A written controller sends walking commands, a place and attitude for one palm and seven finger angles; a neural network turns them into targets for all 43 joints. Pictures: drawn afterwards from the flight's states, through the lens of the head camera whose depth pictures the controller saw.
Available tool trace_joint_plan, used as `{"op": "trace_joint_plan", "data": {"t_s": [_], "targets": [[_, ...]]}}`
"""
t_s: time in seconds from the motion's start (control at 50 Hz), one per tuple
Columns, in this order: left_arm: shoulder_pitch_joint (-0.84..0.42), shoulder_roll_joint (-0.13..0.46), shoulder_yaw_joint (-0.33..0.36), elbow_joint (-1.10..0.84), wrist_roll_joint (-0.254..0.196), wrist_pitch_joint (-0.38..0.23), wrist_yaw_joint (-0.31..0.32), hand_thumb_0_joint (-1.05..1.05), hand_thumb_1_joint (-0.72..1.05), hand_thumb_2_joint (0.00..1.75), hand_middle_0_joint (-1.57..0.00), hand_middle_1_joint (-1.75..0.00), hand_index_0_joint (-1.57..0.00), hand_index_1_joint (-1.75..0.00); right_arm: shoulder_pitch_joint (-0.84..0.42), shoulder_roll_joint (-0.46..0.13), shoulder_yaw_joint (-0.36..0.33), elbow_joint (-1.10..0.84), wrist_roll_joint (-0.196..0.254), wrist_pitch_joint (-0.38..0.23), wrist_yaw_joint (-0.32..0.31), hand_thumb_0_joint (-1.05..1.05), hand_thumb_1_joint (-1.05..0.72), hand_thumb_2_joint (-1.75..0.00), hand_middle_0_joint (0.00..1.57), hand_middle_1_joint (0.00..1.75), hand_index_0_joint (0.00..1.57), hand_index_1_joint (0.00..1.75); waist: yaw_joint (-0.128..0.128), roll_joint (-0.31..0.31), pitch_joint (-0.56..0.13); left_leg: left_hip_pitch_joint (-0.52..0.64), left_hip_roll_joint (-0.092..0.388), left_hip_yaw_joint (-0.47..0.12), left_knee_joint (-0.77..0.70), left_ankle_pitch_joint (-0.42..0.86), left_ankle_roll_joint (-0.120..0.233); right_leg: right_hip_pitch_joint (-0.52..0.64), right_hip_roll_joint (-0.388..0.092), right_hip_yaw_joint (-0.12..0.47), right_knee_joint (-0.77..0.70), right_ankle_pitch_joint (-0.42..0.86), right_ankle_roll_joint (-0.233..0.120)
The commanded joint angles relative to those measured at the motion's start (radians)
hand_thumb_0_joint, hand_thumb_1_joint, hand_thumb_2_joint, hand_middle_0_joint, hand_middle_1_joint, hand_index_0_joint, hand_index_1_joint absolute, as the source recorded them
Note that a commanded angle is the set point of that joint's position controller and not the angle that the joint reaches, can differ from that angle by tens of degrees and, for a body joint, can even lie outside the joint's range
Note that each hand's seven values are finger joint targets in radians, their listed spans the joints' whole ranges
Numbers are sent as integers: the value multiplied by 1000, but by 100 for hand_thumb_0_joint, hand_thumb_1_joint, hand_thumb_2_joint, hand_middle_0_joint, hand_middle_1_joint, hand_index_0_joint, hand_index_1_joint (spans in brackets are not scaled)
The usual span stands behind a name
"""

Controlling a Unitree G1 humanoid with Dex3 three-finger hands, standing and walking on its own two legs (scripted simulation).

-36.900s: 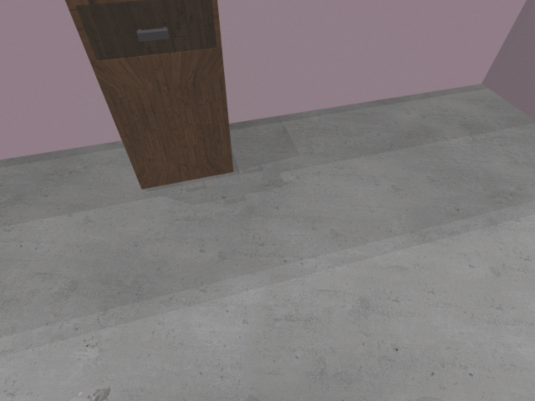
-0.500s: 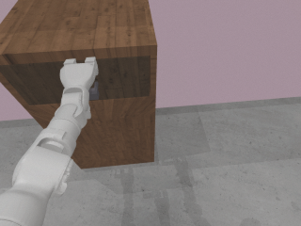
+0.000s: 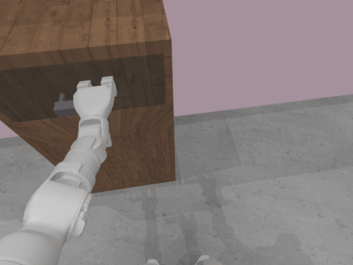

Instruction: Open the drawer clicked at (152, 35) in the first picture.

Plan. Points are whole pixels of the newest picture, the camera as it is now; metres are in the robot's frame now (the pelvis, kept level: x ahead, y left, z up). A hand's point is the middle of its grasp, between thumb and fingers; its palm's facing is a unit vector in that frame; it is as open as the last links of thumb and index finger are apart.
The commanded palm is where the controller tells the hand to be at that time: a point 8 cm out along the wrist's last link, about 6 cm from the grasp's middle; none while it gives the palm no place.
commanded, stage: lower the fingers behind the handle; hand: left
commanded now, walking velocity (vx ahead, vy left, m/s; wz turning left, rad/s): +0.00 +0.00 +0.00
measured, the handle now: (79, 100) +0.51 +0.23 +0.04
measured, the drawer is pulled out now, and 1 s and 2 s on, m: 0.00 0.00 0.00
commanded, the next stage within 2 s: close the thumb around the handle in 0.46 s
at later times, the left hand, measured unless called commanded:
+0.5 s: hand (100, 113) +0.48 +0.18 +0.03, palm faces +0.01 +0.01 -1.00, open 13.6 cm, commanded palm +0.47 +0.19 +0.08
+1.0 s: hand (100, 112) +0.48 +0.18 +0.04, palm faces +0.00 +0.01 -1.00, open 8.6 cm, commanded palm +0.47 +0.19 +0.08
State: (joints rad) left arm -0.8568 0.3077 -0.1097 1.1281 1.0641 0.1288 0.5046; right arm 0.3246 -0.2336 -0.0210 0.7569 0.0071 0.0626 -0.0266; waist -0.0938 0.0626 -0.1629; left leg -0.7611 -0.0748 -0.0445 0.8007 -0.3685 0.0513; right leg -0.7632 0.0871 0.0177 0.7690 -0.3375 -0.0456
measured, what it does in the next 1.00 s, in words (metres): stands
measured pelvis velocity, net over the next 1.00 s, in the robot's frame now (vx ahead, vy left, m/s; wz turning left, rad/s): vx -0.02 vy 0.00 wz -0.01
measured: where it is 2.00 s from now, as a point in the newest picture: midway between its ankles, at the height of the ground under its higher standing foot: outside the picture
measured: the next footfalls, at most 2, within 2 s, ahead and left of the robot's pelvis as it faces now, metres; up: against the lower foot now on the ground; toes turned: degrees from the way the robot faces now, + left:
none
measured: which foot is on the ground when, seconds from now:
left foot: down 0.00-1.00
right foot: down 0.00-1.00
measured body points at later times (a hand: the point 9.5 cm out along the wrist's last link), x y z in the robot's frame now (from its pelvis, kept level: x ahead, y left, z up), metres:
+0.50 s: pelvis -0.02 +0.00 +0.00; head +0.07 -0.01 +0.44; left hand +0.47 +0.17 +0.09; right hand +0.00 -0.27 -0.14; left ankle +0.00 +0.09 -0.70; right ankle +0.01 -0.09 -0.70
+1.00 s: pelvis -0.02 +0.00 +0.00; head +0.07 -0.01 +0.44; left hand +0.47 +0.17 +0.09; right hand +0.01 -0.27 -0.13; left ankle +0.00 +0.09 -0.70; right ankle +0.01 -0.09 -0.70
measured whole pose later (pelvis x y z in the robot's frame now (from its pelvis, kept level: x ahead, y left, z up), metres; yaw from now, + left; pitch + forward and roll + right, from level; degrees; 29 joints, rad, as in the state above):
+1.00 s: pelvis -0.02 +0.00 +0.00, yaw +0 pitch +19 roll -1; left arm -0.94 0.36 -0.13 1.21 1.06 0.13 0.43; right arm 0.33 -0.26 0.00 0.71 0.02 0.04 -0.05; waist -0.13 0.06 -0.15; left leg -0.79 -0.07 -0.04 0.81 -0.35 0.05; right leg -0.79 0.09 0.02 0.78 -0.31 -0.04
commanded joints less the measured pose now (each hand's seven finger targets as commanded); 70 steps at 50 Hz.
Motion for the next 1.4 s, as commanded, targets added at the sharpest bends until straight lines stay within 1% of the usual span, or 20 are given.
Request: {"op": "trace_joint_plan", "data": {"t_s": [0.0, 0.08, 0.1, 0.16, 0.24, 0.3, 0.42, 0.54, 0.58, 0.64, 0.74, 0.82, 0.9, 1.04, 1.08, 1.12, 1.16, 1.18, 1.26, 1.38], "targets": [[-527, 362, 76, -79, 5, 131, -30, 0, -50, 30, -30, -120, -30, -120, 91, -161, -40, -85, 8, 0, -16, 0, -90, -90, 20, 30, 20, 30, -45, -62, -354, 130, 19, 44, -102, 178, 5, 300, -36, 20, -128, 210, 24], [-530, 364, 56, -40, -5, 132, -80, 0, -50, 30, -30, -120, -30, -120, 71, -162, -26, -104, 16, 5, -32, 0, -90, -90, 20, 30, 20, 30, -61, -95, -257, 85, 20, 43, -118, 93, 8, 279, -42, 26, -156, 129, 30], [-529, 385, 67, -50, -3, 119, -88, 0, -50, 30, -30, -120, -30, -120, 77, -164, -27, -108, 16, 2, -37, 0, -90, -90, 20, 30, 20, 30, -59, -92, -264, 89, 22, 44, -117, 86, 9, 278, -44, 28, -153, 119, 32], [-499, 347, 38, -59, -1, 81, -112, 0, -50, 30, -30, -120, -30, -120, 77, -157, -26, -129, 16, -11, -45, 0, -90, -90, 20, 30, 20, 30, -57, -78, -268, 92, 22, 43, -114, 60, 9, 265, -43, 29, -152, 88, 30], [-471, 386, 72, -80, -2, 23, -119, 0, -50, 30, -30, -120, -30, -120, 85, -159, -27, -145, 17, -28, -48, 0, -90, -90, 20, 30, 20, 30, -44, -83, -289, 65, 23, 43, -98, 35, 9, 266, -45, 38, -139, 62, 30], [-482, 361, 58, -103, -1, -7, -107, 0, -50, 30, -30, -120, -30, -120, 94, -156, -33, -146, 17, -40, -45, 0, -90, -90, 20, 30, 20, 30, -47, -51, -307, 73, 26, 42, -89, 35, 7, 237, -42, 32, -128, 54, 27], [-478, 372, 85, -115, -10, -3, -69, 0, -50, 30, -30, -120, -30, -120, 110, -163, -41, -129, 13, -48, -29, 0, -90, -90, 20, 30, 20, 30, -38, -46, -352, 84, 25, 41, -79, 69, 6, 242, -36, 27, -115, 86, 24], [-511, 360, 64, -62, -15, 38, -61, 0, -50, 30, -30, -120, -30, -120, 116, -169, -36, -107, 14, -43, -25, 0, -90, -90, 20, 30, 20, 30, -54, -64, -305, 69, 26, 35, -96, 40, 7, 224, -34, 21, -133, 47, 26], [-545, 376, 70, -53, -15, 47, -62, 0, -39, 35, -31, -121, -31, -121, 116, -174, -35, -99, 14, -41, -28, 0, -90, -90, 20, 30, 20, 30, -68, -94, -299, 63, 26, 33, -96, 36, 10, 224, -35, 23, -140, 46, 28], [-534, 392, 77, -46, -11, 54, -69, 0, -22, 42, -32, -123, -32, -123, 118, -173, -33, -98, 15, -38, -31, 0, -90, -90, 20, 30, 20, 30, -59, -83, -309, 65, 26, 36, -101, 31, 9, 233, -39, 26, -139, 42, 29], [-552, 380, 59, -32, -9, 51, -76, 0, 6, 54, -34, -126, -34, -126, 116, -172, -28, -101, 16, -37, -34, 0, -90, -90, 20, 30, 20, 30, -74, -92, -282, 59, 27, 34, -101, 20, 10, 214, -39, 24, -143, 31, 31], [-535, 379, 68, -44, -8, 41, -77, 0, 28, 64, -36, -128, -36, -128, 113, -170, -30, -108, 14, -39, -33, 0, -90, -90, 20, 30, 20, 30, -59, -63, -304, 77, 27, 34, -98, 33, 7, 213, -38, 22, -133, 40, 28], [-558, 327, 27, -40, -11, 37, -79, 0, 51, 73, -37, -131, -37, -131, 114, -165, -29, -114, 15, -42, -33, 0, -90, -90, 20, 30, 20, 30, -76, -59, -284, 81, 28, 29, -98, 24, 6, 182, -35, 13, -131, 25, 27], [-547, 349, 49, -31, -5, 52, -68, 0, 90, 90, -40, -135, -40, -135, 110, -170, -31, -111, 13, -40, -31, 0, -90, -90, 20, 30, 20, 30, -67, -56, -312, 95, 30, 27, -91, 35, 5, 174, -33, 10, -121, 28, 24], [-592, 303, 15, -39, -9, 56, -71, 0, 90, 90, -40, -135, -40, -135, 114, -169, -32, -109, 11, -41, -30, 0, -90, -90, 20, 30, 20, 30, -87, -66, -304, 103, 30, 22, -93, 39, 4, 164, -32, 5, -124, 35, 24], [-603, 344, 45, -87, -2, 41, -65, 0, 90, 90, -40, -135, -40, -135, 109, -171, -36, -116, 12, -45, -33, 0, -90, -90, 20, 30, 20, 30, -75, -43, -333, 116, 31, 21, -91, 34, 5, 170, -33, 11, -120, 26, 23], [-630, 337, 44, -174, -1, 2, -62, 0, 90, 90, -40, -135, -40, -135, 114, -163, -41, -121, 5, -56, -35, 0, -90, -90, 20, 30, 20, 30, -62, 23, -423, 176, 31, 19, -82, 88, 3, 186, -32, 9, -102, 65, 16], [-623, 329, 46, -158, -2, -1, -59, 0, 90, 90, -40, -135, -40, -135, 114, -162, -44, -113, 2, -55, -34, 0, -90, -90, 20, 30, 20, 30, -73, -2, -423, 185, 33, 14, -74, 104, 6, 180, -28, 6, -104, 76, 15], [-561, 357, 70, -127, -5, 10, -47, 0, 90, 90, -40, -135, -40, -135, 117, -162, -37, -105, 4, -52, -34, 0, -90, -90, 20, 30, 20, 30, -61, -48, -365, 129, 30, 21, -83, 94, 7, 215, -30, 10, -114, 83, 21], [-533, 348, 82, -134, -10, 12, -41, 0, 90, 90, -40, -135, -40, -135, 113, -164, -41, -97, 2, -47, -29, 0, -90, -90, 20, 30, 20, 30, -49, -40, -365, 154, 32, 22, -87, 145, 5, 225, -28, 6, -113, 127, 16]]}}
